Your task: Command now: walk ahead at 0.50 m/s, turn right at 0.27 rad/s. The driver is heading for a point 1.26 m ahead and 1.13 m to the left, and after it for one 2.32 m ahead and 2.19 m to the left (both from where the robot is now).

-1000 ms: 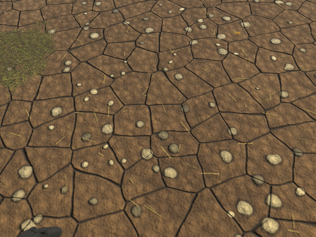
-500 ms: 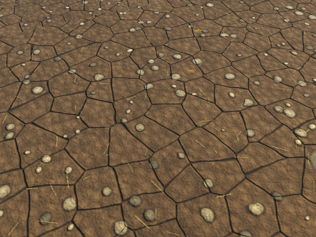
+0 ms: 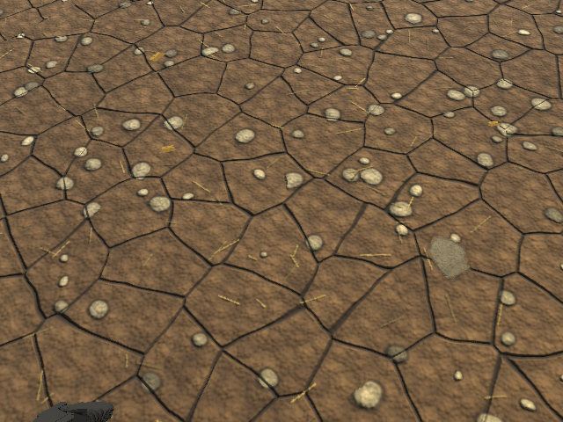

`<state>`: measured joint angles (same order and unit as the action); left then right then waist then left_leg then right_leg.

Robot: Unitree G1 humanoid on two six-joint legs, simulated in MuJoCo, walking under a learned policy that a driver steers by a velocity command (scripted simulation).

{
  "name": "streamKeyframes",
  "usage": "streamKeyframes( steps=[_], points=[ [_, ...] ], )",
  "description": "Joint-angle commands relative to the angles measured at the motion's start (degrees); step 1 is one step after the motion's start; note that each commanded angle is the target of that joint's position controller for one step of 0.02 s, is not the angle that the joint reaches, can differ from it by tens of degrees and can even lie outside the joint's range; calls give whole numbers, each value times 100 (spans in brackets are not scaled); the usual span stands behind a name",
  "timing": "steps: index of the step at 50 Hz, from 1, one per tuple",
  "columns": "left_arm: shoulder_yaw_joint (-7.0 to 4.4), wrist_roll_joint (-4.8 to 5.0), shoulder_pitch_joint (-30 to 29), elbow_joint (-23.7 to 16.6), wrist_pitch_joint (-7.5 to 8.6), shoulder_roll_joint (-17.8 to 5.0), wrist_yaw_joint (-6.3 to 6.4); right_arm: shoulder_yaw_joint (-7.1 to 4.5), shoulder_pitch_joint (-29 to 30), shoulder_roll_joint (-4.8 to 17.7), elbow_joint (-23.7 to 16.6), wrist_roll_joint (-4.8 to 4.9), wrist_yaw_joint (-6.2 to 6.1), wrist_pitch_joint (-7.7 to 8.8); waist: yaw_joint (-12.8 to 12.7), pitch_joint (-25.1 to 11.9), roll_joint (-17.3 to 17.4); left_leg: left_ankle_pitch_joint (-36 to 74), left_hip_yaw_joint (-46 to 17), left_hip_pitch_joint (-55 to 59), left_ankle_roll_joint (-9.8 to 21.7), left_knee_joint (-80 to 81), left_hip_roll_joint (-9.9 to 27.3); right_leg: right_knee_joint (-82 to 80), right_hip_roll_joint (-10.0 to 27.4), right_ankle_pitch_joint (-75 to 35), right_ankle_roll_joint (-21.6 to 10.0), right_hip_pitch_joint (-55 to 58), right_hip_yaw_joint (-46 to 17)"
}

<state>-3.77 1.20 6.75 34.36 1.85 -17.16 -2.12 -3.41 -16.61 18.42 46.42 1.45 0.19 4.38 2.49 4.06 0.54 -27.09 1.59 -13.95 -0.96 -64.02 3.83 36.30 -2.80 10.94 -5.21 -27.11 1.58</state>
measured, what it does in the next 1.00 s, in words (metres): walks ahead, turning left: left foot, then right foot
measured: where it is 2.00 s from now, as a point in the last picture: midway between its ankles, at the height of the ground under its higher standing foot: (152, 238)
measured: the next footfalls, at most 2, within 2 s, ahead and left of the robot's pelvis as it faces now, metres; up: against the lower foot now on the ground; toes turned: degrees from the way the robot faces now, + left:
left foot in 0.48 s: +0.43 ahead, +0.15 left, +0.00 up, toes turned +12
right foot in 0.92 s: +0.75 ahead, +0.02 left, +0.00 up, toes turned +30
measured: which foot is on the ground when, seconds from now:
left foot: up 0.00-0.46, down 0.48-0.94, up 0.96-1.00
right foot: down 0.00-0.50, up 0.52-0.90, down 0.92-1.00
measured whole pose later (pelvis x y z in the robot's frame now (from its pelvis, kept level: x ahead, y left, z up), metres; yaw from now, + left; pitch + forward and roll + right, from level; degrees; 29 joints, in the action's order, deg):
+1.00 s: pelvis +0.60 +0.07 +0.01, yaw +29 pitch +2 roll -1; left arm -2.3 -0.4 7.2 38.5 6.5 -15.8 -0.8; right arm -3.8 -20.2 18.1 40.4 1.7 -0.6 1.4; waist 2.3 0.0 2.1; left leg -28.2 -9.3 -17.4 1.4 -59.5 -3.9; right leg 33.0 -1.2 10.4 -0.5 -25.1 -0.6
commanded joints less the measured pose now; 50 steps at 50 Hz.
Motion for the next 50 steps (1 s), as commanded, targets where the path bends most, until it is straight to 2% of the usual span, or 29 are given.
streamKeyframes(
  steps=[1, 2, 3, 6, 9, 12, 17, 19, 21, 22, 23, 24, 25, 26, 27, 28, 29, 31, 34, 38, 40, 42, 44, 45, 46, 47, 48, 49, 50],
  points=[
    [-206, -57, 1021, -18, 144, -711, 53, -70, 446, 679, -630, 23, 20, 298, -588, -1028, -216, 637, -487, -2961, 180, -736, 375, -1945, 1793, -69, -1113, 3077, -2674],
    [-130, -124, 744, -41, 179, -529, 57, -101, 314, 700, -552, -35, 16, 229, -371, -849, -349, 914, -540, -2547, 163, -452, 532, -2084, 1609, -645, -1019, 2485, -2222],
    [-110, -166, 624, -32, 214, -491, 60, -103, 129, 671, -475, -25, 38, 142, -235, -799, -471, 1098, -554, -2236, 130, -374, 586, -2263, 1535, -863, -1000, 2105, -1988],
    [-134, -179, 650, 201, 372, -600, 78, -62, 66, 431, -375, -34, 20, -62, -138, -540, -324, 1632, -534, -2229, -30, 40, 577, -2672, 1476, -1393, -987, 1649, -1251],
    [-122, -216, 789, 416, 416, -583, 141, -46, 480, 331, -467, -36, 11, -85, -293, -255, -263, 2631, -680, -2601, -100, 918, 440, -2829, 1318, -1566, -764, 1768, -587],
    [-110, -208, 820, 535, 430, -637, 186, -17, 857, 219, -554, -17, 92, -20, -465, -129, -288, 3594, -531, -2412, -32, 1980, 215, -2948, 1221, -1496, -497, 1891, -71],
    [-145, -139, 1250, 886, 304, -725, 230, 76, 1546, 41, -902, -20, 289, 16, -780, 149, -172, 3442, -291, -2859, 196, 2891, 67, -2740, 1571, -2039, -407, 3008, 223],
    [-167, -111, 1304, 955, 191, -780, 266, 82, 1677, 41, -1065, -37, 387, 26, -763, 113, -203, 2859, -90, -2986, 334, 3032, -47, -2369, 1717, -2856, -366, 3493, 296],
    [-203, -98, 1191, 922, 91, -935, 340, 17, 1469, 180, -1154, -51, 434, 0, -540, -212, -441, 2187, 286, -2446, 539, 3024, -376, -1667, 1724, -4835, -233, 3689, 460],
    [-221, -99, 1147, 896, 43, -1021, 388, -58, 1124, 325, -1127, -60, 426, -29, -324, -499, -599, 1875, 446, -1929, 664, 2948, -592, -1091, 1703, -5830, -162, 3703, 536],
    [-223, -105, 1082, 874, 0, -1067, 431, -191, 437, 587, -1012, -53, 386, -45, 72, -897, -611, 1874, 467, -950, 836, 3055, -783, -126, 1609, -6163, -48, 3417, 648],
    [-190, -102, 983, 804, 21, -1038, 471, -356, -492, 929, -850, -42, 297, -70, 609, -1384, -343, 2284, -79, 703, 1129, 3393, -587, 1299, 1401, -5208, 163, 2385, 733],
    [46, -262, 1623, 544, 176, -324, 371, -510, -902, 1560, -818, -44, 214, -82, 252, -2146, 1046, 1950, -2910, 3196, 2207, 3362, 983, 3633, 418, -729, 580, -258, 615],
    [100, -237, 1425, 551, 415, -415, 242, -405, -987, 1229, -881, -9, 196, -63, 392, -2881, 921, 1536, -4993, 4018, 2687, 4274, 1549, 4557, -222, 2200, 611, -1356, -588],
    [-7, 30, 798, 367, 564, -773, 139, -315, -845, 935, -872, -61, 164, -66, 547, -2183, 563, 1382, -4138, 3623, 2301, 4476, 1360, 4623, 194, 1820, 492, -1913, -941],
    [37, 67, 503, 233, 646, -726, 122, -283, -486, 805, -928, -52, 144, -63, 367, -1486, 131, 1614, -3408, 2727, 2073, 4557, 1137, 4120, 459, 1347, 425, -1937, -845],
    [26, -55, 413, 239, 660, -683, 157, -241, -103, 679, -1005, -42, 136, -74, 99, -960, -207, 2184, -2870, 1807, 1924, 4663, 901, 3521, 647, 1117, 466, -1711, -737],
    [-32, -183, 614, 254, 530, -705, 189, -171, 283, 506, -1173, -129, 103, -82, -272, -642, 50, 2937, -2371, 681, 1888, 4952, 600, 2981, 823, 851, 627, -1005, -687],
    [43, -223, 643, 245, 375, -472, 241, -225, 351, 676, -1147, -100, 19, -65, -383, -514, 188, 3480, -1790, -169, 1866, 5100, 358, 2041, 795, 494, 942, -673, -446],
    [156, -187, -282, 67, 406, -256, 207, -285, 36, 833, -1010, -24, -85, -150, 25, -491, 401, 2716, -1421, -529, 1439, 4933, -43, 156, 432, -1259, 1054, -45, -335],
    [119, -102, -539, 1, 446, -368, 165, -297, -191, 862, -926, -3, -96, -196, 141, -542, 476, 2298, -1715, -311, 1341, 4778, 72, -297, 301, -1502, 1035, 125, -435],
    [39, -64, -551, -19, 488, -554, 132, -289, -273, 804, -893, 22, -109, -222, 87, -571, 550, 1891, -2132, 44, 1229, 4461, 237, -624, 308, -1308, 928, 233, -635],
    [-56, -46, -278, 34, 537, -702, 119, -294, -183, 772, -917, -5, -114, -236, -132, -576, 690, 1770, -2457, 210, 1093, 4084, 351, -761, 332, -892, 720, 577, -652],
    [-121, -61, 114, 142, 559, -771, 136, -257, -139, 641, -944, -23, -108, -241, -353, -678, 694, 1791, -2438, 144, 963, 3750, 214, -923, 345, -787, 571, 1102, -579],
    [-206, -141, 707, 211, 589, -963, 175, -155, -163, 352, -993, -59, -85, -220, -647, -1125, 479, 1695, -2154, -138, 759, 2794, -86, -941, 785, -542, 304, 2094, -914],
    [-311, -266, 1354, 264, 572, -1403, 214, -15, -678, -102, -1116, -66, -68, -181, -627, -1952, -744, 246, -1410, -1488, 394, 915, -782, -1136, 2053, 256, -316, 3963, -2650],
    [-365, -188, 1726, 472, 484, -1493, 153, 6, -957, 64, -1256, 55, -65, -138, -549, -2183, -2141, -808, -1050, -2868, 241, -505, -801, -1830, 2785, 2013, -869, 4498, -4916],
    [-241, -126, 1437, 350, 469, -1000, 155, -129, -666, 603, -1134, 87, -79, -161, -685, -1477, -1271, -301, -1204, -3251, 190, -1076, -479, -2042, 2577, 2765, -692, 3978, -4517],
    [-176, -130, 1188, 327, 425, -795, 181, -178, -166, 732, -1212, 30, -80, -197, -725, -932, -836, 171, -989, -3292, 167, -1159, -307, -2024, 2350, 2157, -483, 3352, -3562]
  ],
)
